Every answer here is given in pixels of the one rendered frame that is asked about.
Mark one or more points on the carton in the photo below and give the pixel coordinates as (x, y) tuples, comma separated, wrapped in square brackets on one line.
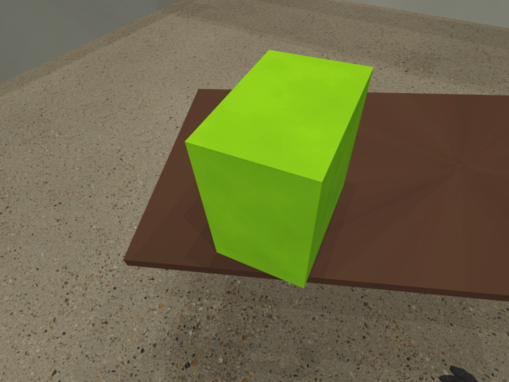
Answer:
[(270, 161)]

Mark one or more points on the right robot hand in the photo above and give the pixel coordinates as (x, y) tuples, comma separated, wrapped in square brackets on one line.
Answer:
[(460, 376)]

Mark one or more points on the table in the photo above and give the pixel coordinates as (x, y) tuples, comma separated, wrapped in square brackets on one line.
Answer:
[(424, 207)]

